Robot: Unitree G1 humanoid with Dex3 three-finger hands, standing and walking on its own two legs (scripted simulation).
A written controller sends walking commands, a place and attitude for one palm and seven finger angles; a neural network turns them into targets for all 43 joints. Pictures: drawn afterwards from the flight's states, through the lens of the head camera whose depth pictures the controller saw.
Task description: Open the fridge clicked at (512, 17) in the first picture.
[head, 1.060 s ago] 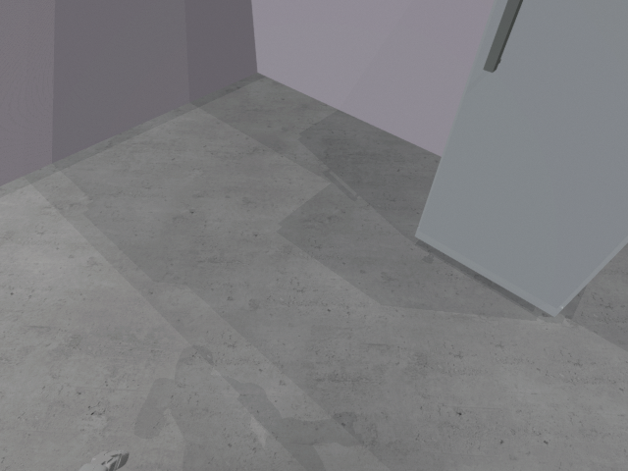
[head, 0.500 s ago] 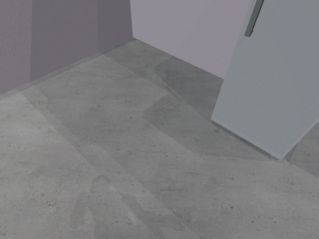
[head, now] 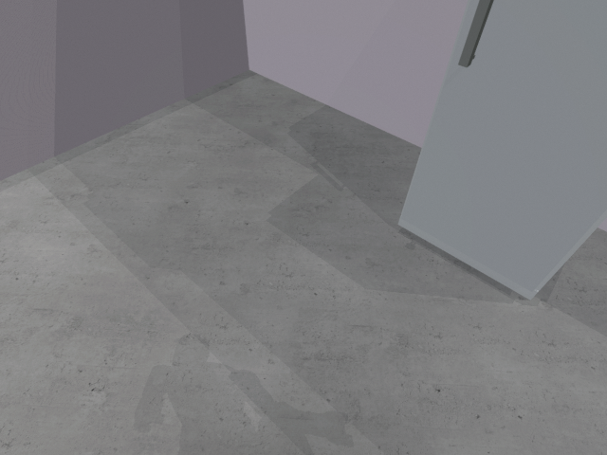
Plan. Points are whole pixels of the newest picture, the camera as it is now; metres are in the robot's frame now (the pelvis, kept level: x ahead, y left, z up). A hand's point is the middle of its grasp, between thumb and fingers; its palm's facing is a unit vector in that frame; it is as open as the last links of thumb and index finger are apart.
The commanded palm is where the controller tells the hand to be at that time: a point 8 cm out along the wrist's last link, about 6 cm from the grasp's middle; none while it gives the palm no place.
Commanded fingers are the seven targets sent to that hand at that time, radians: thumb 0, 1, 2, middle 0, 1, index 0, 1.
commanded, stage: look at it before walking up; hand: left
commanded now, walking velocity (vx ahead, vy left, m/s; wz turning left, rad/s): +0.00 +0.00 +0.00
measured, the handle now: out of the picture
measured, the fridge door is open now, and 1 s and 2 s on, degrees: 0 0 0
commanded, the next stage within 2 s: walk to a spot facing it in 0.48 s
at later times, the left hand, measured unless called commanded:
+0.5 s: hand out of the picture +0.09 +0.25 -0.16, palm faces -0.03 -0.94 -0.33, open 7.4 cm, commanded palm none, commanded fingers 0.00 0.90 0.90 -0.20 -0.30 -0.20 -0.30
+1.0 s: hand out of the picture +0.07 +0.21 -0.20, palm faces -0.06 -0.99 -0.14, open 7.4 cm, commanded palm none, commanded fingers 0.00 0.90 0.90 -0.20 -0.30 -0.20 -0.30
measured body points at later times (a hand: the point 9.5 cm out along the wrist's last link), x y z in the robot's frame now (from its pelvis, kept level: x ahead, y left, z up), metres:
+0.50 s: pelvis +0.01 +0.00 +0.00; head +0.02 +0.00 +0.45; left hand +0.09 +0.29 -0.13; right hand +0.10 -0.30 -0.13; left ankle +0.01 +0.12 -0.74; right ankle +0.01 -0.12 -0.74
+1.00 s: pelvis +0.10 +0.03 -0.01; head +0.11 +0.05 +0.44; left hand +0.07 +0.26 -0.18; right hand +0.05 -0.21 -0.16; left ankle +0.01 +0.12 -0.74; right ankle +0.03 -0.10 -0.69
